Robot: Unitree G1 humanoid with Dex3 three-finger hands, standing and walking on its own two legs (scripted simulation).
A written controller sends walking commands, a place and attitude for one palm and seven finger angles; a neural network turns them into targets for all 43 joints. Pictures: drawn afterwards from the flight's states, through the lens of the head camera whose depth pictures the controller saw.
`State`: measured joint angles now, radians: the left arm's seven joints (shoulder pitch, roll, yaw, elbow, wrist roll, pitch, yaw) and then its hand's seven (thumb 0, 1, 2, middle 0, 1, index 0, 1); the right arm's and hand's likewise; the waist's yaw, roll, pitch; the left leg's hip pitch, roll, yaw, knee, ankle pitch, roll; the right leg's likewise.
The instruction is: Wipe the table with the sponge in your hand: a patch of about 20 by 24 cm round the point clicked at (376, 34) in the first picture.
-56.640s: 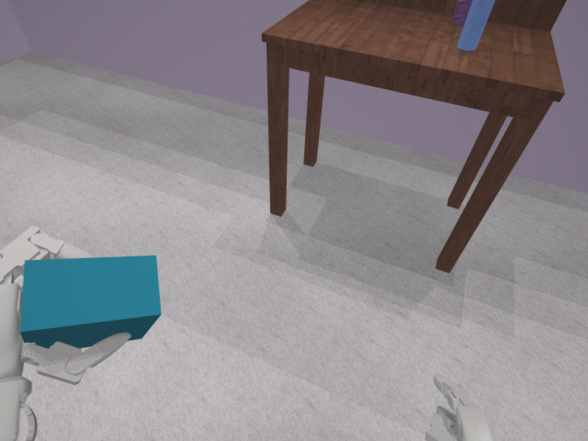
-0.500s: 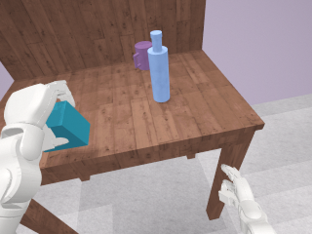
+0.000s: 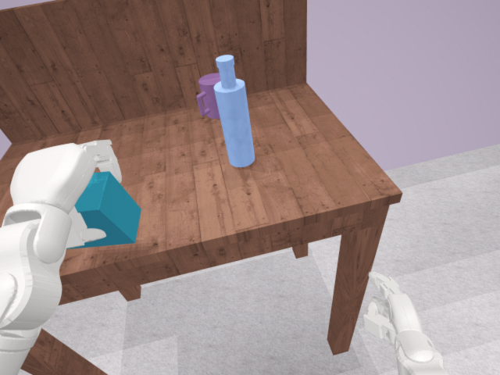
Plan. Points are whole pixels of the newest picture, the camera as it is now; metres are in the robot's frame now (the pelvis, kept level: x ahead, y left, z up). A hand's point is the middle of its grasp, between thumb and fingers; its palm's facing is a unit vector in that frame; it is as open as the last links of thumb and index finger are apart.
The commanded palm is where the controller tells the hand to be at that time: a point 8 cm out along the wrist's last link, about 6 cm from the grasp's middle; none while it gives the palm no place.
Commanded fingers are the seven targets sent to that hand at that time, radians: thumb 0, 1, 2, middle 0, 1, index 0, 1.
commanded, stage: move the sponge above the wiping area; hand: left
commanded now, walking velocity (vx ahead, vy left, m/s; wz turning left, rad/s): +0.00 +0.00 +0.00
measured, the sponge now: (91, 218) +0.25 +0.30 +0.17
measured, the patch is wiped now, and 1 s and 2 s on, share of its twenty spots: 0.95 0.95 0.95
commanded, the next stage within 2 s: none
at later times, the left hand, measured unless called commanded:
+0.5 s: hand (75, 186) +0.27 +0.31 +0.21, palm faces +0.17 +0.03 -0.98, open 10.1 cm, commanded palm +0.22 +0.32 +0.29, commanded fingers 0.00 0.10 1.30 -1.20 -1.60 -1.20 -1.60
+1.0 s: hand (54, 174) +0.27 +0.35 +0.22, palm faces +0.25 +0.04 -0.97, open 10.1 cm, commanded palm +0.22 +0.34 +0.27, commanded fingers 0.00 0.10 1.30 -1.20 -1.60 -1.20 -1.60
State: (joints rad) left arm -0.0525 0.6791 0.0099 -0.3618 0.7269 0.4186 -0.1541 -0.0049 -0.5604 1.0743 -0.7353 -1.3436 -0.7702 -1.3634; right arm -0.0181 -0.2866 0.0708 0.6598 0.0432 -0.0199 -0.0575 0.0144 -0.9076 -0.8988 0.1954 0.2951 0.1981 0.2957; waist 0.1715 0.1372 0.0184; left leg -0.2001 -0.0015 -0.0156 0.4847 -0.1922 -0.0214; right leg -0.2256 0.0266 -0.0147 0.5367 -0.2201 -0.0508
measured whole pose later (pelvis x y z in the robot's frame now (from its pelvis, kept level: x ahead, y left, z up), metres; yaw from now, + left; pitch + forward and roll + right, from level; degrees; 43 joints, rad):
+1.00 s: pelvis +0.02 +0.02 +0.01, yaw +1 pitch -4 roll +0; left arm -0.13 0.72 0.07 -0.21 0.77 0.34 -0.10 0.00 -0.56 1.06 -0.75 -1.35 -0.78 -1.37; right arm -0.01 -0.25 0.07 0.69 0.04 -0.03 -0.05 0.01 -0.91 -0.90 0.20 0.30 0.20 0.30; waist 0.19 0.11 0.02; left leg -0.18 -0.02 -0.02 0.45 -0.20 0.01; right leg -0.18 0.01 -0.02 0.46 -0.21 -0.02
